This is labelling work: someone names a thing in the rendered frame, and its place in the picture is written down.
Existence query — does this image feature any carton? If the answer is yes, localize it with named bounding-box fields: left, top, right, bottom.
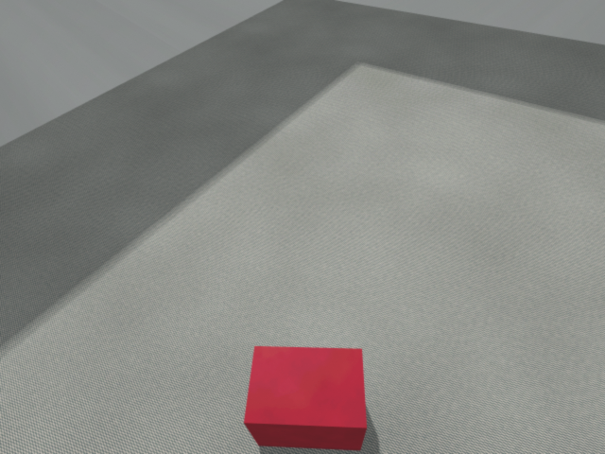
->
left=244, top=346, right=367, bottom=450

